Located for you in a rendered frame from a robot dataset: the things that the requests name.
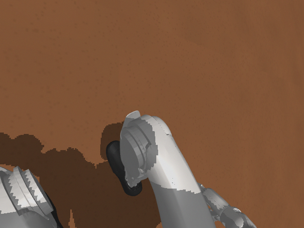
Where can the left robot foot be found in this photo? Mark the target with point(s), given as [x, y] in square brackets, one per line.
[54, 214]

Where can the right robot arm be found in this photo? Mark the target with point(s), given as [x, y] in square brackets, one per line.
[232, 217]

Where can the right robot foot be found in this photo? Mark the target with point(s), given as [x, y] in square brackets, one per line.
[114, 159]

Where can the right robot hand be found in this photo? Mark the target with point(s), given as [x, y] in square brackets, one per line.
[215, 201]

